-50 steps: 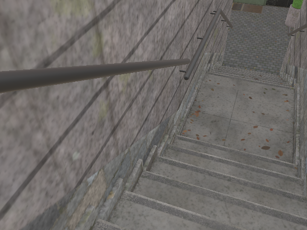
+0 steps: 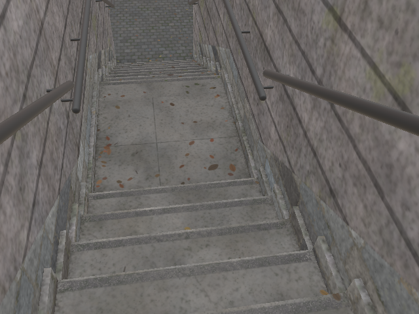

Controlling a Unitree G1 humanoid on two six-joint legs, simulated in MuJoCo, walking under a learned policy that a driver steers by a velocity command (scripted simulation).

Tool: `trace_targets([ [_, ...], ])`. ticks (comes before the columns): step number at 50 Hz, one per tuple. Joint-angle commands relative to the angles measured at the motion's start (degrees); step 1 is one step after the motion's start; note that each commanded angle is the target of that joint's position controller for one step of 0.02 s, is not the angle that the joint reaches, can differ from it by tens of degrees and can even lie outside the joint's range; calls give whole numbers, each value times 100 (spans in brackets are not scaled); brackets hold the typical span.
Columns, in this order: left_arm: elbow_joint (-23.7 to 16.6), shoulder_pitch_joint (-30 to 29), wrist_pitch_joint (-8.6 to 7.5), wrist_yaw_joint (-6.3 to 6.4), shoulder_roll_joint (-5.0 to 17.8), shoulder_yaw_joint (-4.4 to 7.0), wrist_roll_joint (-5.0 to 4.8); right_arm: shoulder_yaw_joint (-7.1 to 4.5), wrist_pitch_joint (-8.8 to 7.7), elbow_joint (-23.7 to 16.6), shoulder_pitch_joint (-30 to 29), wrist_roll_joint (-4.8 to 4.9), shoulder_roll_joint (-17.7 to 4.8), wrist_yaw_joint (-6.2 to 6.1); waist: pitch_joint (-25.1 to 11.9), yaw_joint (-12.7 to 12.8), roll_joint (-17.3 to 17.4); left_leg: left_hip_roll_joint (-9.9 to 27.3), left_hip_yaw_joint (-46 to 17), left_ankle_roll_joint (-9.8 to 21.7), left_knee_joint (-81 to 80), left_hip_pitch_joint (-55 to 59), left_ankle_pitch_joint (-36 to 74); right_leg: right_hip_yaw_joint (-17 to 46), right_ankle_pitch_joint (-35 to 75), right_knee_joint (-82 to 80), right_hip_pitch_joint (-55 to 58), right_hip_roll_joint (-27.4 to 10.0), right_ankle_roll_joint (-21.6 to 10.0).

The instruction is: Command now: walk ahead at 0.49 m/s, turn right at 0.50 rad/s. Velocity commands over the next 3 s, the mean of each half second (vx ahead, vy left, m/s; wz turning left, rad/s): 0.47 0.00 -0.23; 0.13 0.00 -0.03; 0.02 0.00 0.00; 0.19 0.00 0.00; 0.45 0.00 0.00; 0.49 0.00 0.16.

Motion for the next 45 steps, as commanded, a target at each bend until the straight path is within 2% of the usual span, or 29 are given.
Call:
trace_targets([
  [1,-1070,-1152,-387,97,761,92,119,66,102,85,752,110,-383,24,450,-521,285,-37,389,75,-2255,3124,3986,255,2337,95,-3926,-536,-527],
  [3,-1069,-880,-374,88,1141,96,114,54,115,-26,752,78,-293,52,516,-602,-430,-460,1045,-66,-1947,3968,3011,560,1653,757,-4206,-585,-545],
  [4,-984,-624,-371,26,1006,67,45,26,117,23,846,-119,-331,57,611,-734,-475,-324,978,-10,-2077,3965,2492,857,1766,1240,-3819,-736,-511],
  [5,-1018,-375,-339,-29,986,76,7,-42,66,120,834,-93,-560,12,718,-668,-131,-321,1058,-23,-2791,3805,2346,985,1671,1883,-3191,-830,-423],
  [7,-1112,-638,-227,-253,1328,185,-53,-333,-1,1066,2653,-19,-1116,-63,607,-1283,423,-506,1329,208,-4108,4507,2227,1224,2970,3958,-2004,-726,-291],
  [8,-1149,-775,-214,-489,1402,258,29,-538,-33,1608,4597,-91,-1370,-95,17,-2121,906,-79,841,1027,-3757,6229,2828,1363,3073,6489,-2825,-285,-107],
  [9,-851,1059,-171,-639,142,120,-44,-519,-44,1380,3958,-57,-1710,58,-1233,-813,1590,1128,-641,2364,-2080,7908,6777,535,-1689,8746,-4798,166,106],
  [10,-1211,742,-90,-637,438,137,-269,-518,-37,1155,3406,-37,-1634,137,-1123,-777,915,1669,-1905,2878,-2670,7527,6392,357,-1373,9036,-5977,-135,201],
  [11,-1589,-204,-12,-452,727,176,-410,-504,-45,1133,2820,157,-1443,109,-310,-912,710,2029,-2623,2904,-3372,6438,3597,433,-936,8978,-6987,-338,215],
  [12,-1693,-786,27,-240,867,193,-380,-346,-35,1218,2462,198,-982,81,176,-847,110,2245,-3293,2806,-3791,5117,1146,726,-259,8755,-7296,-704,215],
  [14,-1539,-820,134,-135,149,-129,25,250,-35,1128,1089,-149,639,-74,1105,107,-962,1535,-1986,2069,-4380,2013,-134,1451,2166,5987,-5903,-1817,-149],
  [15,-1396,-601,215,-223,74,-142,188,211,-187,1026,633,-106,527,-172,1224,233,-344,877,-1355,2025,-4603,965,-730,1106,2903,4749,-5106,-1847,-230],
  [16,-1472,-812,229,-275,497,-24,226,182,-398,825,213,74,428,-268,1016,105,-315,291,-382,1971,-4581,-272,-1360,510,4002,3063,-3683,-1693,-173],
  [18,-1610,-1637,218,-357,407,-21,81,135,-548,1273,1185,112,-149,-208,589,-224,287,-4,151,1784,-4561,-1039,-1990,-378,3885,3305,-1923,-1346,116],
  [20,-1528,-1717,160,-318,520,-106,89,87,-566,1471,1794,-57,-446,-282,642,-359,-171,376,-509,1745,-3282,1244,-105,764,4589,2654,-3654,-1645,306],
  [23,-1642,-2930,59,-177,394,-117,163,127,-381,1924,3633,209,82,-656,322,-1260,99,581,-1151,1471,-1909,5307,1400,536,4209,680,-6790,-1628,671],
  [24,-1409,-2980,82,-270,295,-204,124,190,-310,1766,3525,273,415,-697,465,-1294,-111,329,-792,1343,-1748,4678,864,373,5349,-443,-6088,-1766,688],
  [26,-1394,-3039,187,-401,68,-288,10,89,-165,1685,3345,122,-20,-517,746,-1159,79,-85,-155,1131,-2480,1023,-503,-618,6552,-391,-2066,-1251,525],
  [29,-1517,-3126,208,-275,623,-166,-44,-6,-132,1259,2643,263,-155,-362,1060,-949,-156,-33,-211,864,-2032,1592,-374,-312,5434,-1324,-1443,-1457,476],
  [30,-1152,-3144,238,160,326,-113,-832,-201,16,1492,2751,758,-252,-577,1218,-1202,-623,-310,236,877,-1227,2069,568,-980,5512,-1594,-1284,-828,636],
  [32,-447,-1012,201,335,340,-108,-643,-225,234,1628,3084,694,-163,-823,575,-439,-245,-671,514,682,976,1927,734,-925,6482,-2910,901,-1104,528],
  [33,-242,1100,240,102,1224,283,-113,-28,156,1574,3034,103,75,-84,-926,422,-881,-599,270,21,2219,770,176,-281,7847,-2098,4032,-2065,-701],
  [34,-187,1399,211,-70,1655,562,53,-46,56,1543,3494,246,628,200,-2430,231,-1764,-793,640,-456,5048,-589,-5038,437,11151,196,6042,-3459,-2120],
  [35,-219,763,291,101,1115,388,-491,-283,181,1154,2499,1151,-107,-609,-1862,371,247,-1058,869,-50,5084,-1800,-5645,1119,11706,-90,5154,-4050,-1529],
  [36,-392,260,304,261,903,303,-563,-184,291,947,2034,994,61,-871,-1538,176,290,-773,802,48,4711,-1798,-5315,854,10315,-491,4325,-3795,-1339],
  [38,-640,-718,216,525,542,177,-651,-24,559,825,1839,568,479,-907,-783,-287,-120,-391,472,99,3874,-862,-4210,916,6282,-1538,1676,-3636,-1587],
  [39,-709,-626,164,478,430,91,-609,-77,674,899,1756,375,252,-880,-234,-327,222,-484,582,133,3077,85,-2747,436,5722,-1906,129,-3224,-1385],
  [41,-711,-900,28,483,407,32,-551,28,790,702,1415,471,637,-790,436,-715,38,-398,240,-38,1131,956,-936,142,5046,-2221,-1572,-2889,-1232],
  [45,-819,-1442,-75,390,450,-110,-692,54,776,1056,1777,459,528,-581,-355,-1040,-1211,-842,877,-94,-870,3582,780,-828,5555,-1743,-2129,-1995,-493],
])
